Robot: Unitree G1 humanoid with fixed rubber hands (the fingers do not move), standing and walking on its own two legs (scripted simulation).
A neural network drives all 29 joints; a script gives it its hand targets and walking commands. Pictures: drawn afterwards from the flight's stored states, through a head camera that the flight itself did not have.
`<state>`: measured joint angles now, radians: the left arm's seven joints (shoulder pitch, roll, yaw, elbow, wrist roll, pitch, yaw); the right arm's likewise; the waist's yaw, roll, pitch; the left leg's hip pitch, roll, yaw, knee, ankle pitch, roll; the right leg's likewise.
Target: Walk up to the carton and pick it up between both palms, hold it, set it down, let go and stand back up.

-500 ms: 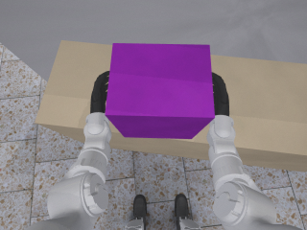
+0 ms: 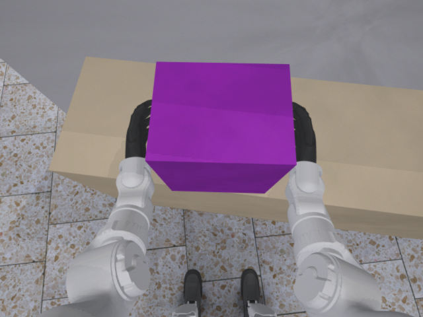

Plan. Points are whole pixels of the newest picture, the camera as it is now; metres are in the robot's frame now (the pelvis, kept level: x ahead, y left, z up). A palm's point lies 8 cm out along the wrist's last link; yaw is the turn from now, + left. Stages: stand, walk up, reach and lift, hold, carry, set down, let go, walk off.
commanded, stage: reach and lift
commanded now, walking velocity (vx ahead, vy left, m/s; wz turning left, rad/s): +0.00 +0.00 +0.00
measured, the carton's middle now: (219, 139) +0.45 -0.02 -0.08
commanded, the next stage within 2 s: none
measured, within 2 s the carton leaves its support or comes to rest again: leaves its support in 1.06 s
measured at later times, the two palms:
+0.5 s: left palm (137, 148) +0.43 +0.14 -0.05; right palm (303, 151) +0.40 -0.17 -0.05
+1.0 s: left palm (141, 159) +0.41 +0.13 -0.05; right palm (312, 165) +0.37 -0.18 -0.04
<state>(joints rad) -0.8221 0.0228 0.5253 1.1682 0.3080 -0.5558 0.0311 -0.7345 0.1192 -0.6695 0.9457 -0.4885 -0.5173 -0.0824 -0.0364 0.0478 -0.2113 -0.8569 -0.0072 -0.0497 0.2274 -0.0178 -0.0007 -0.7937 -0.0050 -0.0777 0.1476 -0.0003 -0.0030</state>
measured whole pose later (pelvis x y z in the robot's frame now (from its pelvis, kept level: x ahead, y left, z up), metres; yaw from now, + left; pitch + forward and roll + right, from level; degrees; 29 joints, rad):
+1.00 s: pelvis -0.02 +0.00 -0.02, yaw -2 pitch +39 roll -2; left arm -0.88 0.12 0.29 1.46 0.05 -0.61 0.06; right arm -0.75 0.02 -0.49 1.19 -0.35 -0.53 -0.15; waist -0.06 0.01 -0.36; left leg -1.03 0.01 -0.03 0.45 -0.09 0.00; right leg -0.98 0.00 -0.06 0.38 -0.07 0.00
